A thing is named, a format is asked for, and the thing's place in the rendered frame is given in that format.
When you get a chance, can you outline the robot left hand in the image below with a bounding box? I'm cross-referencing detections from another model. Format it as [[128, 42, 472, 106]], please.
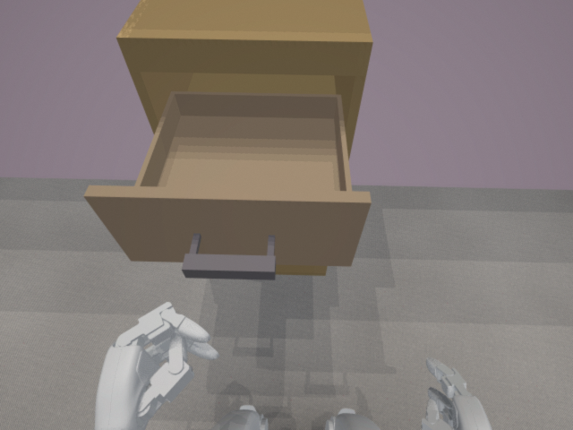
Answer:
[[95, 302, 219, 430]]

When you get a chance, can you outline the drawer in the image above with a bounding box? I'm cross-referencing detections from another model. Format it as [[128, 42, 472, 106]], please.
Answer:
[[83, 91, 372, 267]]

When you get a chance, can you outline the cabinet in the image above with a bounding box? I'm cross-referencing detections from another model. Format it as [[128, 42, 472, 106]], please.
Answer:
[[116, 0, 373, 276]]

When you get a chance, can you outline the robot right hand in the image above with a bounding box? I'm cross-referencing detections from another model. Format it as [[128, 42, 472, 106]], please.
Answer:
[[422, 357, 492, 430]]

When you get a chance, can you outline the handle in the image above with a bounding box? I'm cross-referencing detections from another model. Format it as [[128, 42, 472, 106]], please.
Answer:
[[182, 233, 276, 280]]

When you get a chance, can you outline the robot left thigh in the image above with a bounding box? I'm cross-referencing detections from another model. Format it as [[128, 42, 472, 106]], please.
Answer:
[[212, 409, 269, 430]]

